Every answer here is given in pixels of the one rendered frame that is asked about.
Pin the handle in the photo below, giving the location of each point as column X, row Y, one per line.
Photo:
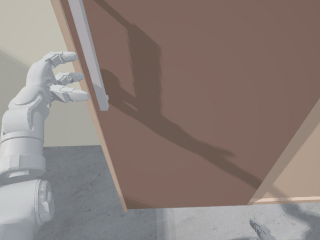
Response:
column 84, row 34

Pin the robot left hand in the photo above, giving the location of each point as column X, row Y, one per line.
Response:
column 41, row 74

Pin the robot right hand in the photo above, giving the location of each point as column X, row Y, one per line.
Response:
column 262, row 230

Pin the robot left forearm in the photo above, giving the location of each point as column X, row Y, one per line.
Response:
column 22, row 136

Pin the wardrobe door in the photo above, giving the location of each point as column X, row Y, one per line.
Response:
column 296, row 173
column 204, row 95

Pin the left robot upper arm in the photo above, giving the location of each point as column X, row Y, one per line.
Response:
column 24, row 208

